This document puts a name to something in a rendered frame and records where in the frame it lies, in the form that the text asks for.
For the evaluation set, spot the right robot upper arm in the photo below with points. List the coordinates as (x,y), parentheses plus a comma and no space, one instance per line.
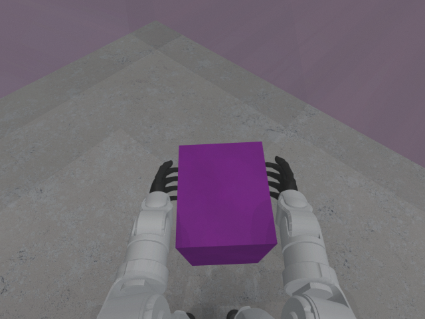
(303,306)

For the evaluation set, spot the left robot forearm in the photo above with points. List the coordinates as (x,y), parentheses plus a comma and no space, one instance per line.
(145,264)

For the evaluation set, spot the right robot hand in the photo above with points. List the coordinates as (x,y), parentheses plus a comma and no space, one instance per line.
(286,177)

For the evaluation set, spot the left robot hand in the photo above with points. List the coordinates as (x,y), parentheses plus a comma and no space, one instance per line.
(160,181)

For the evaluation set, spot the robot right shin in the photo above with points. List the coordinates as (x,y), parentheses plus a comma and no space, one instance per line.
(241,309)

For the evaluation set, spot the right robot forearm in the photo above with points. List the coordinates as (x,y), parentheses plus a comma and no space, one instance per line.
(307,269)

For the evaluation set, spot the carton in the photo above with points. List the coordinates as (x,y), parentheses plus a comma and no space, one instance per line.
(224,210)

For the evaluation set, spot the left robot upper arm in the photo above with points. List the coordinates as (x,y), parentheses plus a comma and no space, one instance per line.
(145,305)

